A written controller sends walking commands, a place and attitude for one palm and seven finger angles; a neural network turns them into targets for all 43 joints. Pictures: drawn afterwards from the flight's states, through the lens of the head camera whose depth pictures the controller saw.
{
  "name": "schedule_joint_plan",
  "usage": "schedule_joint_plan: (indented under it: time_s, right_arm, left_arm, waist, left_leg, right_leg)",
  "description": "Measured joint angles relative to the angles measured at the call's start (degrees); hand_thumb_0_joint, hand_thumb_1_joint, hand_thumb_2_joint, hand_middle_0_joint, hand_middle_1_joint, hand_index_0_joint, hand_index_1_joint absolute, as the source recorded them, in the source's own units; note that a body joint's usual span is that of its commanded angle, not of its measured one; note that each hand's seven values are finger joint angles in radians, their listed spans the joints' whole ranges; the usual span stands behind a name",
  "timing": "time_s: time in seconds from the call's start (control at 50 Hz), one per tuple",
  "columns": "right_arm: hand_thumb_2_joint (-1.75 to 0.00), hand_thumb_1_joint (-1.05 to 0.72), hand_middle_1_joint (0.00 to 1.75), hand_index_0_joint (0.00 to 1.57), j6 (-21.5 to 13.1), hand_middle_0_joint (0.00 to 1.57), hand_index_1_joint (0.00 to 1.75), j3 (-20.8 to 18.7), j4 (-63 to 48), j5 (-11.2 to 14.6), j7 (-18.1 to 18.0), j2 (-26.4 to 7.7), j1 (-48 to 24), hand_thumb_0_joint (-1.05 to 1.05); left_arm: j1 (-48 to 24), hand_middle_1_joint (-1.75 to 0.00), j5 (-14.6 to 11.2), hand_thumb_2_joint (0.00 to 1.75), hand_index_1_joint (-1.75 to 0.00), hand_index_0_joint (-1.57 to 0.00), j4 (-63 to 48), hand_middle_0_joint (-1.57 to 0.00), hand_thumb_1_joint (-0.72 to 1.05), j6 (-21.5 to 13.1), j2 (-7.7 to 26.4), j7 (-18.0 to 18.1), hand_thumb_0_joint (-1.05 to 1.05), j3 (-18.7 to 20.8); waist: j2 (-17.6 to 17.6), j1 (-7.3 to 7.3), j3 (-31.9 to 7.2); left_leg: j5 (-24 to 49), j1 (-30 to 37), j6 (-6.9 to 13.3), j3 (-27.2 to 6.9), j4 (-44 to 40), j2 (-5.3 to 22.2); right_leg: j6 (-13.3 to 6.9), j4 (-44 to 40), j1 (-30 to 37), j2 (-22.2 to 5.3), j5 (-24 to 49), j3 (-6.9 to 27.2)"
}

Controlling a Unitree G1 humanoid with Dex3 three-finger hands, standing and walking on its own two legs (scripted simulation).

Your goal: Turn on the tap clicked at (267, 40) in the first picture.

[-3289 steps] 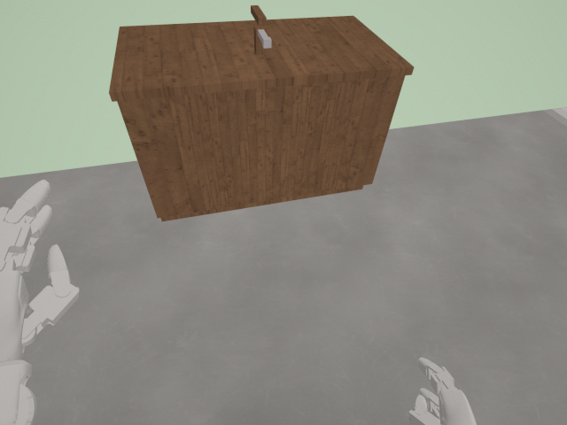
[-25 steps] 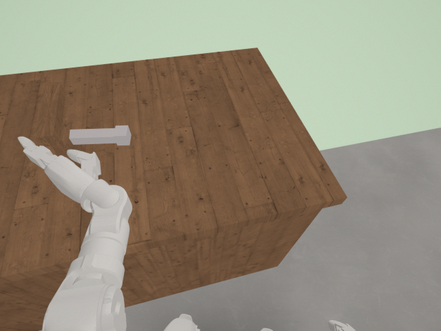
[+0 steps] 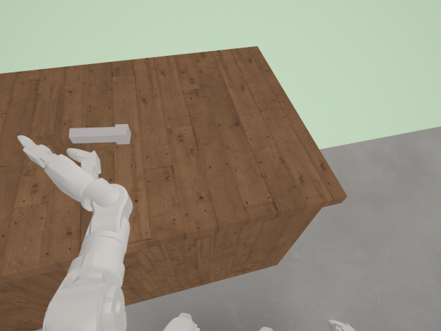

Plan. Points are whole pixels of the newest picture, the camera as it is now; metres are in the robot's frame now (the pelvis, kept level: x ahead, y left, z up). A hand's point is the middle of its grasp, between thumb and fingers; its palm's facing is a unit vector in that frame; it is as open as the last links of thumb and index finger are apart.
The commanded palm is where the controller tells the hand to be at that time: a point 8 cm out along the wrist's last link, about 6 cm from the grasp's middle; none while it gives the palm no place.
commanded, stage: push the lever round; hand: left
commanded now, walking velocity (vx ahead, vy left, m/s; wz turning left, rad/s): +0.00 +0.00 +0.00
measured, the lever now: (122, 134) +0.45 +0.24 +0.06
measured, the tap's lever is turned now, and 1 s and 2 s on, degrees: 80 80 80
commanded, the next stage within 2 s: none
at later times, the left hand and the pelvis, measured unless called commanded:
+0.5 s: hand (94, 156) +0.40 +0.27 +0.06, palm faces +0.88 -0.47 -0.03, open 8.4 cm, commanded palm +0.38 +0.23 +0.06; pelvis +0.00 +0.00 +0.00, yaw +0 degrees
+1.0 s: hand (94, 156) +0.40 +0.27 +0.06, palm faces +0.88 -0.47 -0.02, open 8.4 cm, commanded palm +0.38 +0.22 +0.06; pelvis +0.00 +0.00 +0.00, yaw +0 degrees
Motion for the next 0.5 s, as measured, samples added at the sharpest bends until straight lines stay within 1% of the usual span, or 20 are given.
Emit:
schedule_joint_plan:
  time_s: [0.28,0.5]
  right_arm:
    - [-0.9,-0.91,0.3,0.2,0.0,0.21,0.3,-0.1,0.1,-0.1,0.2,0.0,0.0,0.01]
    - [-0.9,-0.91,0.3,0.2,-0.2,0.21,0.3,-0.2,0.3,-0.2,0.3,0.1,-0.1,0.01]
  left_arm:
    - [-0.1,-0.15,0.2,0.9,-0.15,0.0,0.0,-0.16,0.9,0.2,-0.1,0.0,0.02,0.0]
    - [-0.6,-0.15,0.2,0.9,-0.15,0.0,-0.4,-0.15,0.9,0.7,-0.4,0.4,0.02,-0.7]
  waist:
    - [0.1,-0.03,-0.1]
    - [0.0,0.32,0.1]
  left_leg:
    - [-0.1,-0.2,0.0,0.0,0.4,0.0]
    - [-0.1,-0.6,0.0,-0.2,0.6,-0.2]
  right_leg:
    - [0.1,0.3,-0.1,0.0,-0.1,0.0]
    - [0.1,0.6,-0.5,-0.2,-0.2,-0.1]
